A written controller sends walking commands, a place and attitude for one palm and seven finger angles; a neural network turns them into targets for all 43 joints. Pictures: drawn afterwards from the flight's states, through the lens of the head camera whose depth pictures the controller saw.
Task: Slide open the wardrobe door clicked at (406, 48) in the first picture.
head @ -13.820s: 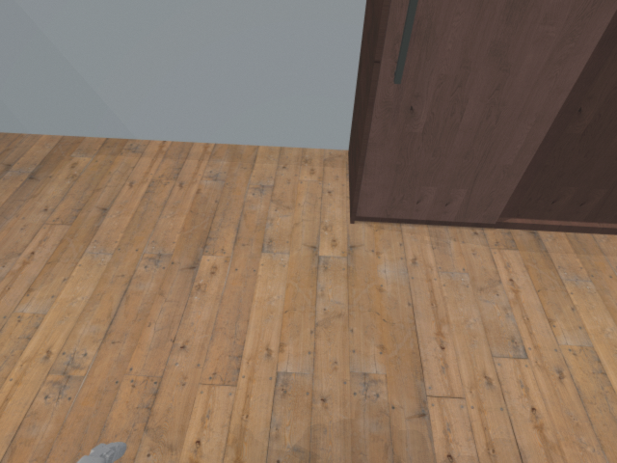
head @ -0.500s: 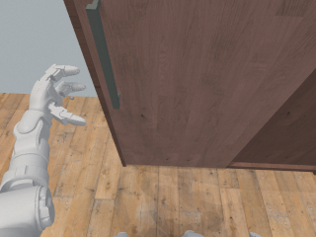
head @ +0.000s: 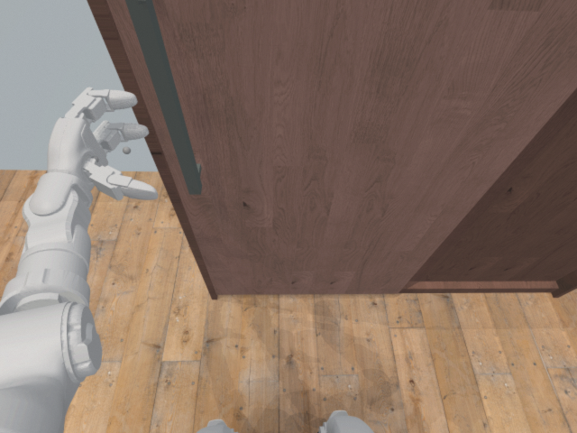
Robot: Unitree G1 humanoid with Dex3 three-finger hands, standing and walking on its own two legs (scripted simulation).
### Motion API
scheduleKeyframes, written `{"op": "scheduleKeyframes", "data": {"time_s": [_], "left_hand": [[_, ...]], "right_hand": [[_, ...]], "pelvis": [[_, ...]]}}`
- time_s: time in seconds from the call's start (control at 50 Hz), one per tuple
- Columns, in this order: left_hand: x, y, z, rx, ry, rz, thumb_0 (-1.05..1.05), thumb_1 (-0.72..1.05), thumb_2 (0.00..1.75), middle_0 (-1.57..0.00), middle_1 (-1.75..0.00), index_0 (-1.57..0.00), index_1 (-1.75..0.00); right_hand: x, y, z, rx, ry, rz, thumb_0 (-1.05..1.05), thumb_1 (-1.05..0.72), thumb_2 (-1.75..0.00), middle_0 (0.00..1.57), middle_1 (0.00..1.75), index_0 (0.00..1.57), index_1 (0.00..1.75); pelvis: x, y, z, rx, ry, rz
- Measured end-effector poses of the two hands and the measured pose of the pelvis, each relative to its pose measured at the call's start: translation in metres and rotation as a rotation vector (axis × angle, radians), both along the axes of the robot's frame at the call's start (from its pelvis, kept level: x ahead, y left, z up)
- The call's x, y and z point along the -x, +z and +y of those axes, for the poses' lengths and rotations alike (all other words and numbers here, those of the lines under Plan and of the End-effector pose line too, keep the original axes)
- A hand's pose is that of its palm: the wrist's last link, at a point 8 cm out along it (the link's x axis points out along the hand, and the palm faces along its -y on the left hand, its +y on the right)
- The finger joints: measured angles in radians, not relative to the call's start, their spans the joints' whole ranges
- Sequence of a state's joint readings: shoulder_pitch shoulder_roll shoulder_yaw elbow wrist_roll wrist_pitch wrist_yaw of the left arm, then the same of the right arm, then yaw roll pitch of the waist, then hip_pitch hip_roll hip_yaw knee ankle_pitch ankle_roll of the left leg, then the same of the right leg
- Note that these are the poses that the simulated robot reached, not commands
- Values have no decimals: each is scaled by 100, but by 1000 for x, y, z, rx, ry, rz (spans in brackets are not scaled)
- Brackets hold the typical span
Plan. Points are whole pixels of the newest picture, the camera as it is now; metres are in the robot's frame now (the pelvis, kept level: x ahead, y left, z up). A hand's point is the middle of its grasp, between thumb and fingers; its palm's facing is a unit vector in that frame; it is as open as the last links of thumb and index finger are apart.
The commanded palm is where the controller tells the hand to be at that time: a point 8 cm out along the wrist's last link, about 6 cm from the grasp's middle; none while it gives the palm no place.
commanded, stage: move the hooked fingers beside the handle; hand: left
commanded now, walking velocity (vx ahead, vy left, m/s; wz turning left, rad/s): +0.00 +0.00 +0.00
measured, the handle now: (177, 110) +0.53 +0.13 +0.12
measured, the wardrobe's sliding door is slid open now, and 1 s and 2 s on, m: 0.00 0.00 0.00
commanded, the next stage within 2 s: feel for the door with the fingertips in 0.64 s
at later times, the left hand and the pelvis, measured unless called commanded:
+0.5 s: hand (133, 153) +0.47 +0.19 +0.10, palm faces -0.06 -1.00 -0.01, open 14.0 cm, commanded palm +0.44 +0.24 +0.11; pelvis +0.00 +0.00 +0.00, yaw +0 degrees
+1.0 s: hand (153, 159) +0.46 +0.16 +0.10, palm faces -0.08 -1.00 +0.01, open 14.0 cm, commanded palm +0.43 +0.22 +0.11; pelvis +0.00 +0.00 +0.00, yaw +1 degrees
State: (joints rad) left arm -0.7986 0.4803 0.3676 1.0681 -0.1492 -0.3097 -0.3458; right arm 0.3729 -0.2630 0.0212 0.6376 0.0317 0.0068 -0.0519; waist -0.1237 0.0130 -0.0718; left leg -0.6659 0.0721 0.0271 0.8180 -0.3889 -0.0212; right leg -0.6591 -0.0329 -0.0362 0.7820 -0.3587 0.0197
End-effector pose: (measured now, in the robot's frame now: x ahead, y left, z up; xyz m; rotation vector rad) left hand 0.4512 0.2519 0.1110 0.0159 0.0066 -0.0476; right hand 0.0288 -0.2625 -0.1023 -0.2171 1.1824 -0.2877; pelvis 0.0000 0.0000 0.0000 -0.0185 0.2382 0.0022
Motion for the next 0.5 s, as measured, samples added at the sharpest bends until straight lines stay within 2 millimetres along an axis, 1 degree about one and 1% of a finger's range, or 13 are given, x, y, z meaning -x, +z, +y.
{"op": "scheduleKeyframes", "data": {"time_s": [0.1, 0.18, 0.32, 0.42, 0.5], "left_hand": [[3, -6, 1, 27, 0, 21, -1, -50, 30, -30, -120, -30, -120], [6, -12, 4, 14, 10, 34, -1, -50, 30, -30, -120, -30, -120], [6, -3, 1, 13, 2, -15, -1, -50, 30, -30, -120, -30, -120], [0, -6, -2, 11, -5, 29, -1, -50, 30, -30, -120, -30, -120], [0, -6, -7, 4, -9, 11, -1, -50, 30, -30, -120, -30, -120]], "right_hand": [[4, 0, -1, -2, -8, 16, 0, -90, -90, 20, 30, 20, 30], [4, 1, -2, 4, -7, 15, 0, -90, -90, 20, 30, 20, 30], [-1, 0, -2, 8, 5, 12, 0, -90, -90, 20, 30, 20, 30], [-6, 0, -1, 7, 9, -4, 0, -90, -90, 20, 30, 20, 30], [-8, -1, 0, -3, 10, -12, 0, -90, -90, 20, 30, 20, 30]], "pelvis": [[-1, 0, 0, -1, -5, 0], [0, -1, 0, 0, -3, 0], [0, -1, 0, 5, 6, -2], [1, -2, 0, 4, 9, 5], [0, -2, 0, 2, 1, 9]]}}
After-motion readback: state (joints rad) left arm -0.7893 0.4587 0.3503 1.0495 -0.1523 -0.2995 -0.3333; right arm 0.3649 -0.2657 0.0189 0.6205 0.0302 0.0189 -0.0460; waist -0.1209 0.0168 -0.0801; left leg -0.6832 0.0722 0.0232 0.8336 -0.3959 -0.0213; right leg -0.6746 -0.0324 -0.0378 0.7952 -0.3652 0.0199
